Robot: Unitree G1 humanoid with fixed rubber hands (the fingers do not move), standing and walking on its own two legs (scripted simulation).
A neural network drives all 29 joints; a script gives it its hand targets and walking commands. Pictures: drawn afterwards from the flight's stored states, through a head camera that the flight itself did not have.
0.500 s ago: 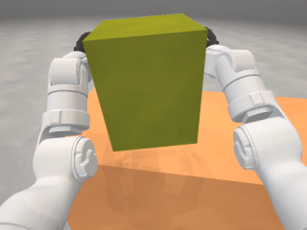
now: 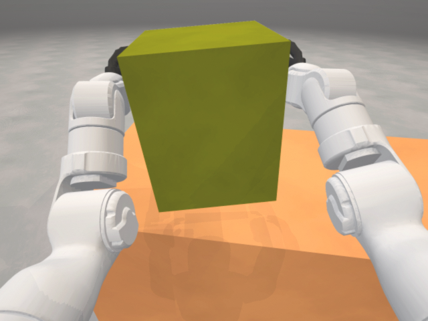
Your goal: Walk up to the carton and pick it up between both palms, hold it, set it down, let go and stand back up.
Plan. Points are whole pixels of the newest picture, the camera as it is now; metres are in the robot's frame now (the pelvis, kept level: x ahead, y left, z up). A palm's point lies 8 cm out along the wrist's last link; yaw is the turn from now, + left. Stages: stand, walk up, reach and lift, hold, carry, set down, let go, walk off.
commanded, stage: hold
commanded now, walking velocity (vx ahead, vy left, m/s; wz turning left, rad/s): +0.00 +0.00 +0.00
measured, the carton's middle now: (208, 112) +0.37 -0.02 +0.29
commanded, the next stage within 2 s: none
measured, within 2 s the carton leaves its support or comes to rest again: neither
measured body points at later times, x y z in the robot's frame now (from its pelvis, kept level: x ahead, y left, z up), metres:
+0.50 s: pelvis +0.00 +0.00 +0.00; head -0.09 +0.02 +0.44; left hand +0.40 +0.14 +0.33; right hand +0.38 -0.16 +0.34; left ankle +0.00 +0.13 -0.75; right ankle +0.02 -0.12 -0.75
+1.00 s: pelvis +0.00 +0.00 +0.00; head -0.10 +0.01 +0.44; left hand +0.39 +0.13 +0.34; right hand +0.37 -0.17 +0.35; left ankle +0.00 +0.13 -0.75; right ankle +0.02 -0.12 -0.75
